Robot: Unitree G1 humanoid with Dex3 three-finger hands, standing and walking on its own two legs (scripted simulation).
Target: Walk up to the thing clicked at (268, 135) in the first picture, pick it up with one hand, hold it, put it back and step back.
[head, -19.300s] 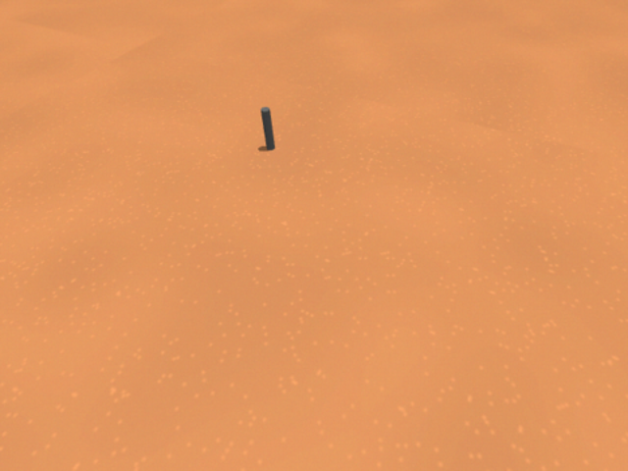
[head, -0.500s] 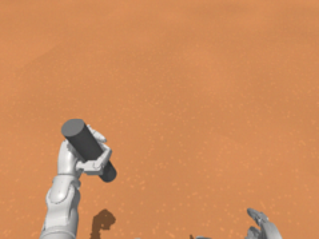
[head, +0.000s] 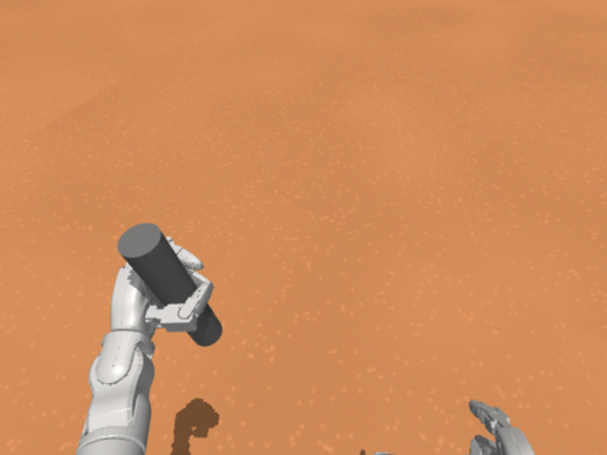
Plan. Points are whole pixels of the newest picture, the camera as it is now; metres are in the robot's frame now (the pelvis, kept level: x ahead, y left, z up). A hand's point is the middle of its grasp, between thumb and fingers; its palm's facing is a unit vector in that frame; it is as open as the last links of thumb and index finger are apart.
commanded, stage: hold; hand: left
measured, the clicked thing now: (180, 294) +0.32 +0.18 +0.04
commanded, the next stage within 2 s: crouch in 1.54 s
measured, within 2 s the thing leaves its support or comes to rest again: neither
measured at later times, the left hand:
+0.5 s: hand (186, 286) +0.33 +0.17 +0.05, palm faces +0.00 -1.00 +0.00, open 6.3 cm
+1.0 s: hand (188, 292) +0.32 +0.16 +0.05, palm faces -0.02 -1.00 +0.00, open 6.3 cm
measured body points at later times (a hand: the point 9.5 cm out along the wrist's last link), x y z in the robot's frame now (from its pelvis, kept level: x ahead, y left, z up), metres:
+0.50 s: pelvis +0.00 +0.00 +0.00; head +0.04 +0.01 +0.45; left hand +0.32 +0.22 +0.06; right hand +0.13 -0.24 -0.11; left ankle +0.00 +0.12 -0.70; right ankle +0.00 -0.12 -0.70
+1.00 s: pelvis +0.00 +0.00 +0.00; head +0.04 +0.00 +0.45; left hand +0.32 +0.22 +0.05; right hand +0.13 -0.25 -0.11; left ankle +0.00 +0.12 -0.70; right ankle +0.00 -0.12 -0.70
